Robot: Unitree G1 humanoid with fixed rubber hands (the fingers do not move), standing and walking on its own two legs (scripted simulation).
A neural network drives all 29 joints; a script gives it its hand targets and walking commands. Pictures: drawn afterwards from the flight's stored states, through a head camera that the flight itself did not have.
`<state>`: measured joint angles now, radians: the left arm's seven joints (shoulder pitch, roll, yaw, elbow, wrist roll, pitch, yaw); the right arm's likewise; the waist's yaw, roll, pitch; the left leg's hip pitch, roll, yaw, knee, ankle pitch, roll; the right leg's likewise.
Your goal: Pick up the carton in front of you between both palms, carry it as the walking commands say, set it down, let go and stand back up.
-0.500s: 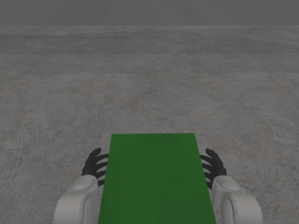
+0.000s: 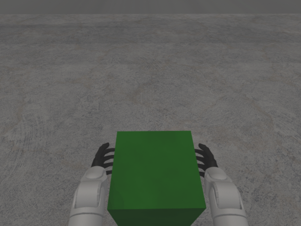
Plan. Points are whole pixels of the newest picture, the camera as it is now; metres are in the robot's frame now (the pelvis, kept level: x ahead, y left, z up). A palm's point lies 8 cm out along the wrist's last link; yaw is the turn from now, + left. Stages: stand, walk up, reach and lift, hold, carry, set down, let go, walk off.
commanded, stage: carry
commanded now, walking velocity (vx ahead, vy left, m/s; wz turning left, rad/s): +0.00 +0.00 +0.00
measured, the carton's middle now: (154, 182) +0.28 +0.00 -0.05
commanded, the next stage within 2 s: hold in 0.52 s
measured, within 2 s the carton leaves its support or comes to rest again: neither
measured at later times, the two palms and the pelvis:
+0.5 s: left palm (100, 165) +0.29 +0.15 +0.04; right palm (211, 165) +0.29 -0.15 +0.03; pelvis +0.01 +0.00 +0.00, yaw +0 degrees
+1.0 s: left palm (95, 177) +0.25 +0.15 +0.05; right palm (216, 178) +0.25 -0.15 +0.05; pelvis -0.04 +0.00 +0.00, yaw +0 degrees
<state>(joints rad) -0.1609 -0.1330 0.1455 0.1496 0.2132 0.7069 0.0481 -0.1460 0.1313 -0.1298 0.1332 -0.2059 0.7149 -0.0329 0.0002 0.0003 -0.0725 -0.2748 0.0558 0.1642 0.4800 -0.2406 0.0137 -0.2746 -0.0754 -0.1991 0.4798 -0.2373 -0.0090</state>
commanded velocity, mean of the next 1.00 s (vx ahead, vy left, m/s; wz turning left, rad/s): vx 0.00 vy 0.00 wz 0.00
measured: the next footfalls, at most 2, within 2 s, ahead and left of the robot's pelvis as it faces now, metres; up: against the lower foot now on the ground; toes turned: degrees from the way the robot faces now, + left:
none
